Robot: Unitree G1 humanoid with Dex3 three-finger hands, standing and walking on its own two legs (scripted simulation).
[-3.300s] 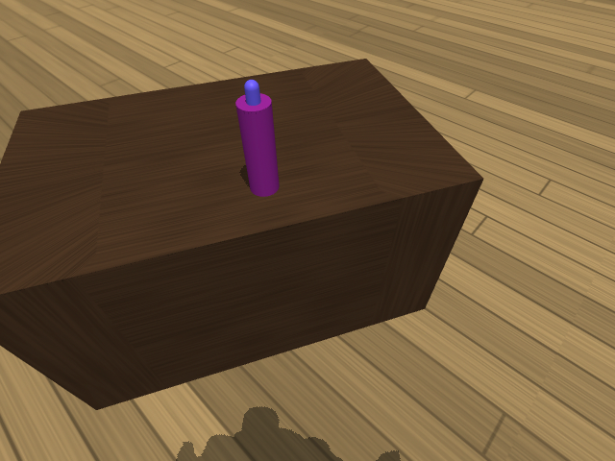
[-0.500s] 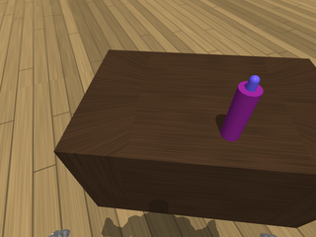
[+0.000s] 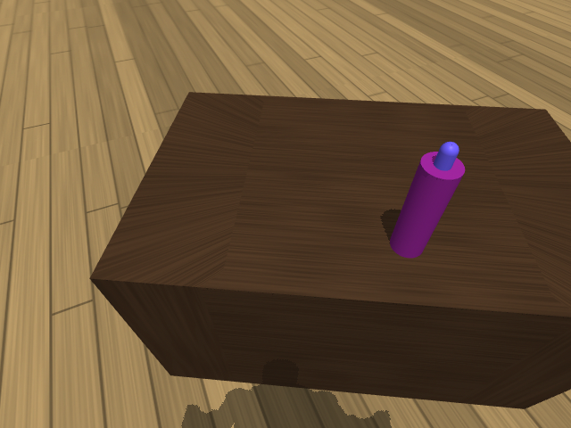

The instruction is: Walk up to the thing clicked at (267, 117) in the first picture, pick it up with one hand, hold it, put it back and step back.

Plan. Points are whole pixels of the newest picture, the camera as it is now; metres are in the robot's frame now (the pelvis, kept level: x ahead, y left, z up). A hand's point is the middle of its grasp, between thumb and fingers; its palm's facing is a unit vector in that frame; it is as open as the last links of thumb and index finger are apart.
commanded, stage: walk up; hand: right
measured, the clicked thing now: (425, 201) +0.50 -0.23 +0.01
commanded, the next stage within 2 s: stand in 0.50 s
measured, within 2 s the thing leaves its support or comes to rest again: neither
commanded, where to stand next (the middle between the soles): +0.06 +0.00 m, yaw -2 degrees
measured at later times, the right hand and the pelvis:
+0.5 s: hand out of the picture +0.10 -0.25 -0.15, palm faces +0.00 +0.94 -0.33, open 7.4 cm; pelvis +0.01 +0.00 +0.00, yaw +0 degrees
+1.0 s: hand out of the picture +0.09 -0.26 -0.16, palm faces -0.01 +0.95 -0.33, open 7.4 cm; pelvis +0.01 -0.01 +0.00, yaw +0 degrees
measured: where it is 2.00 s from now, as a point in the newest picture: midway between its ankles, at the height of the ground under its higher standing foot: outside the picture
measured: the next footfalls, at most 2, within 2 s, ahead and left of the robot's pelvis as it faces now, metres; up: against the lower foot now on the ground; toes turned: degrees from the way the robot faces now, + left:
none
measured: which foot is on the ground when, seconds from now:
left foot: down 0.00-1.00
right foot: down 0.00-1.00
